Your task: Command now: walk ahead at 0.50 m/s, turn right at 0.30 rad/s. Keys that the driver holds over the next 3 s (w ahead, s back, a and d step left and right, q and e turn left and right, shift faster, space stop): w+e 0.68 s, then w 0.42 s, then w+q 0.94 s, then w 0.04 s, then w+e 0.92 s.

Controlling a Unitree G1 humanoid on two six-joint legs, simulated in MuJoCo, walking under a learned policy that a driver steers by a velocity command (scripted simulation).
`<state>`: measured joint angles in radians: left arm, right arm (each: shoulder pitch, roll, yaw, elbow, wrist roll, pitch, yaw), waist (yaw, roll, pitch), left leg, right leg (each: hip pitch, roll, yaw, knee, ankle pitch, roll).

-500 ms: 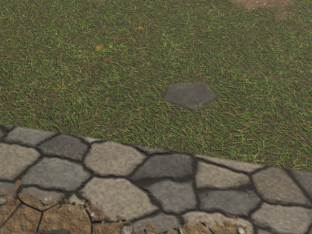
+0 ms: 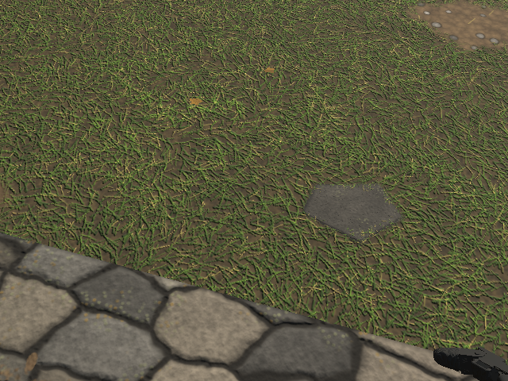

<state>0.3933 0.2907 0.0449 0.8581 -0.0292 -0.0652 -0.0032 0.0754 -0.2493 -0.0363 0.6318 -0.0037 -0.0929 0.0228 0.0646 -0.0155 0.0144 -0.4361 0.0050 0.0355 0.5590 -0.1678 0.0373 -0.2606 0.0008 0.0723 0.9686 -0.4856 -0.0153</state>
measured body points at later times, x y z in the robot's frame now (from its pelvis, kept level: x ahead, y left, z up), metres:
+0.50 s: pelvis +0.25 -0.06 -0.02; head +0.29 -0.07 +0.43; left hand +0.52 +0.12 -0.10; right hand +0.21 -0.35 -0.14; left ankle +0.09 +0.11 -0.69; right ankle +0.34 -0.16 -0.73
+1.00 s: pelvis +0.54 -0.12 -0.01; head +0.56 -0.13 +0.44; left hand +0.71 +0.12 -0.13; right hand +0.61 -0.43 -0.08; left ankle +0.68 -0.08 -0.73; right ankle +0.34 -0.16 -0.71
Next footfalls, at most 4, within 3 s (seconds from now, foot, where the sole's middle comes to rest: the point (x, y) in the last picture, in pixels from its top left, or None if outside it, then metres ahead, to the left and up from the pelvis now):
0.46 right None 0.37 -0.17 -0.77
0.96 left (308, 295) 0.71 -0.09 -0.77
1.46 right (416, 260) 0.85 -0.42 -0.77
1.98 left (337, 175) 1.17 -0.20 -0.77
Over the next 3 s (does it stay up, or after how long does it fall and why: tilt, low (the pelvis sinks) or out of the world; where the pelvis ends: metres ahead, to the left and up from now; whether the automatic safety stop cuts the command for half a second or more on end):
stays up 1.60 -0.32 -0.01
